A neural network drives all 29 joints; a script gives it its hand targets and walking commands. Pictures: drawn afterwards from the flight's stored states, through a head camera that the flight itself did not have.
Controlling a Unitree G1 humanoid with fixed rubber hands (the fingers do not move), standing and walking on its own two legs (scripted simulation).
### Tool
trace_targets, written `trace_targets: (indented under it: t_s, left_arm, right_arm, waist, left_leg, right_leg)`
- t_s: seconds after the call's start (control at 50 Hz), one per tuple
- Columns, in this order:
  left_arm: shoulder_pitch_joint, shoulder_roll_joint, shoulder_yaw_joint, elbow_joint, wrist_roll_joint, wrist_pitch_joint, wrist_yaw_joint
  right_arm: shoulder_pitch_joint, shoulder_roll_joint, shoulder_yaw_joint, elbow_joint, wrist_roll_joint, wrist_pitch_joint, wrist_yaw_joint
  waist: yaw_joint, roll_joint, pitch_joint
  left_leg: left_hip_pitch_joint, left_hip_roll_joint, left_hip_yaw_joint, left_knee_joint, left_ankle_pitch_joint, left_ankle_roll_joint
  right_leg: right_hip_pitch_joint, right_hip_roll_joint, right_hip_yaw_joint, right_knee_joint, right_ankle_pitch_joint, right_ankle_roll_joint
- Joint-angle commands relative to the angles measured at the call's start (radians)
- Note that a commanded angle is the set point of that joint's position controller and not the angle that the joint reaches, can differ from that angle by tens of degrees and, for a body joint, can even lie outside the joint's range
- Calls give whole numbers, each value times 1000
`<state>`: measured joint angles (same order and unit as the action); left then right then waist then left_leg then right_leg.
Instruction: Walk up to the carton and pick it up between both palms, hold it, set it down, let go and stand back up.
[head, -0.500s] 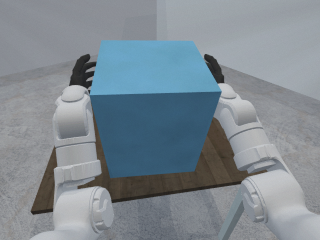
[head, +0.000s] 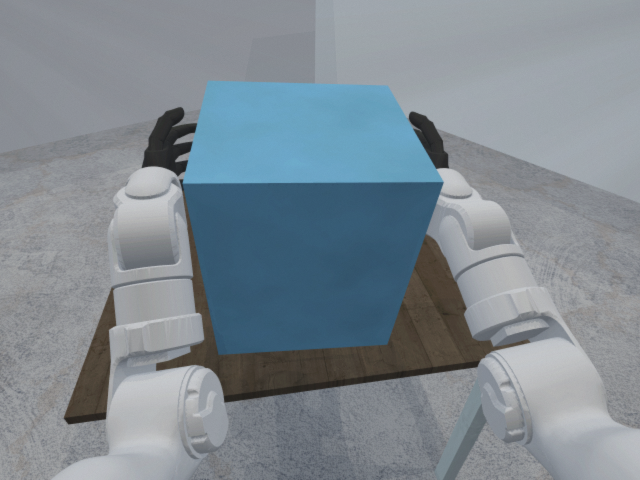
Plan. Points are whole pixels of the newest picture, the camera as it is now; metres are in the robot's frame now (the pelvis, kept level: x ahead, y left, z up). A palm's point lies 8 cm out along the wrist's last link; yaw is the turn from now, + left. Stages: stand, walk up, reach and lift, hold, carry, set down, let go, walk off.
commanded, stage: hold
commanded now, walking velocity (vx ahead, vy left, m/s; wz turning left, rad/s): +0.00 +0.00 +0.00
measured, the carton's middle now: (302, 220) +0.36 +0.02 +0.21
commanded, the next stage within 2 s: set down in 1.64 s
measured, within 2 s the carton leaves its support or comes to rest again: neither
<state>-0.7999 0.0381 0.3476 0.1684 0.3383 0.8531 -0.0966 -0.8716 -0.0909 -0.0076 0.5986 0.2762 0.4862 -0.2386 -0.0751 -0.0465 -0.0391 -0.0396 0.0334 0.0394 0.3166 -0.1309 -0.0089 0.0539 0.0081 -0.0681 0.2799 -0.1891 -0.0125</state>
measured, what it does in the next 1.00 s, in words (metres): stands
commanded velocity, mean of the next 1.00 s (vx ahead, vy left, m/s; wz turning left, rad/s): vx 0.00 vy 0.00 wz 0.00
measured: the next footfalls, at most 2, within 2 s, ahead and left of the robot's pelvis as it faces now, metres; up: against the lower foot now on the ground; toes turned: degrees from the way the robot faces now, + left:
none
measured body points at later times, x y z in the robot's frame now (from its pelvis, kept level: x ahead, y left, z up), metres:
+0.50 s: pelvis +0.00 +0.00 +0.00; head -0.07 +0.03 +0.44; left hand +0.38 +0.17 +0.26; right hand +0.38 -0.13 +0.25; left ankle +0.04 +0.12 -0.75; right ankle -0.01 -0.10 -0.75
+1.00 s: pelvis +0.00 +0.00 +0.00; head -0.10 +0.02 +0.44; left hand +0.36 +0.17 +0.29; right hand +0.37 -0.14 +0.28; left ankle +0.04 +0.12 -0.75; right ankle -0.01 -0.10 -0.75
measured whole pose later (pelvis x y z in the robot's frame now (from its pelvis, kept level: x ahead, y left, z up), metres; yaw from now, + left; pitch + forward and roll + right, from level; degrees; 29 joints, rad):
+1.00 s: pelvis +0.00 +0.00 +0.00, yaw +0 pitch -9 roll +0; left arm -0.84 0.04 0.35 0.21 0.35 0.86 -0.09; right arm -0.90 -0.09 -0.03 0.63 0.27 0.50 -0.23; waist -0.08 -0.05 -0.07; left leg -0.02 0.03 0.03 0.31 -0.13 -0.01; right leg 0.07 0.01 -0.07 0.28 -0.19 -0.01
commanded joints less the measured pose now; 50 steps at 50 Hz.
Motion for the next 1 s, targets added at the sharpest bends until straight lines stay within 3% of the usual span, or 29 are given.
trace_targets:
  t_s: [0.0,0.38,0.6,0.62,0.64,0.7,0.78,0.98]
  left_arm:
    - [-567,-529,-393,-7,-156,-41,-126]
    - [-547,-537,-423,-72,-160,-36,-119]
    - [-546,-532,-415,-62,-155,-33,-122]
    - [-558,-578,-496,-215,-219,-49,-113]
    - [-544,-558,-495,-183,-217,-44,-104]
    - [-510,-524,-438,-120,-174,-29,-108]
    - [-552,-502,-391,-41,-139,-16,-134]
    - [-621,-515,-352,65,-146,-47,-137]
  right_arm:
    - [-769,549,267,-248,97,-45,104]
    - [-753,540,290,-290,127,-44,99]
    - [-754,546,290,-291,118,-41,99]
    - [-769,583,348,-436,162,-65,97]
    - [-757,553,356,-415,181,-53,87]
    - [-711,528,336,-348,159,-27,79]
    - [-721,516,267,-250,108,-9,94]
    - [-812,538,227,-189,94,-28,117]
  waist:
    - [-7,60,-253]
    - [-17,81,-271]
    - [-12,67,-259]
    - [-25,73,-451]
    - [-35,93,-420]
    - [-32,65,-302]
    - [-19,56,-165]
    - [-9,55,-235]
  left_leg:
    - [125,-64,16,-25,126,6]
    - [162,-66,6,5,236,-16]
    - [151,-66,10,-5,199,-8]
    - [207,-68,-2,41,344,-25]
    - [224,-76,-10,63,390,-36]
    - [194,-78,-5,30,293,-24]
    - [88,-65,9,-47,100,-4]
    - [82,-64,12,-48,70,8]
  right_leg:
    - [-57,53,11,-54,110,60]
    - [-30,61,6,-40,190,62]
    - [-32,58,8,-43,176,63]
    - [42,67,1,-12,330,69]
    - [44,66,8,-13,378,71]
    - [7,58,5,-32,300,79]
    - [-42,44,7,-57,114,61]
    - [-52,44,14,-58,76,57]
